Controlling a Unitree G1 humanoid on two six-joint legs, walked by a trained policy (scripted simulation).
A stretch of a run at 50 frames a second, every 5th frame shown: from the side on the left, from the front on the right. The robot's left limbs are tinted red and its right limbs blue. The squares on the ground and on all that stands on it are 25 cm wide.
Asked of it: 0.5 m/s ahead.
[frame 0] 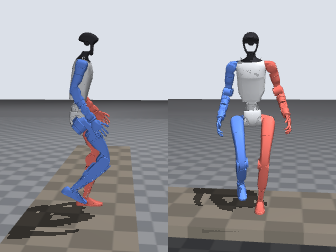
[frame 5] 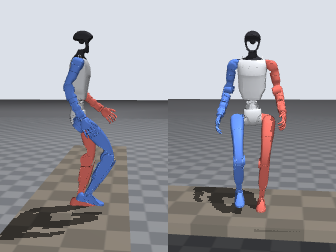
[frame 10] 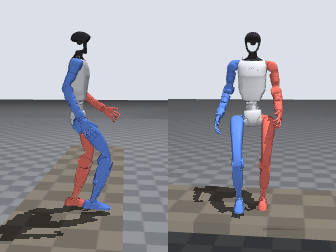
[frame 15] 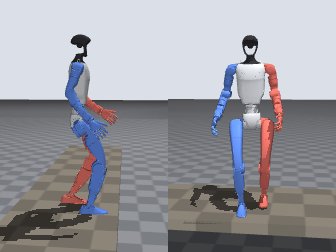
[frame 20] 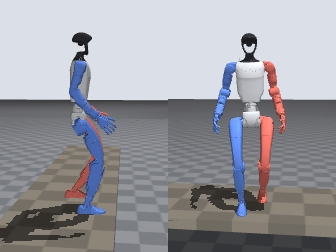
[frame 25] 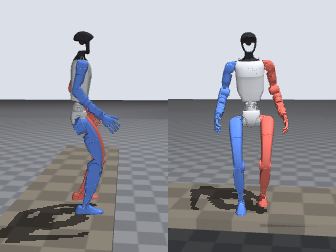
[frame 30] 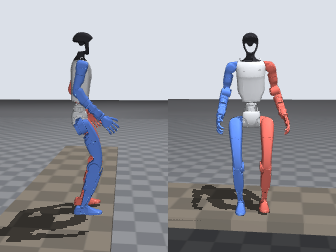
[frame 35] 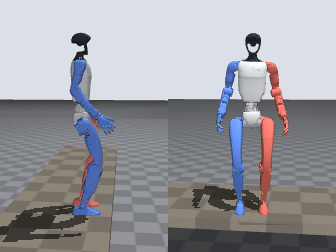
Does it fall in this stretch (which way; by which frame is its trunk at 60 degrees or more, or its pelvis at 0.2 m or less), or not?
no
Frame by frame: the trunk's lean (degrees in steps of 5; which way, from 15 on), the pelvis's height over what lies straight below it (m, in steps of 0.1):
0: 10, 0.8
5: 5, 0.8
10: 5, 0.8
15: 0, 0.7
20: 5, 0.8
25: 5, 0.8
30: 5, 0.8
35: 0, 0.8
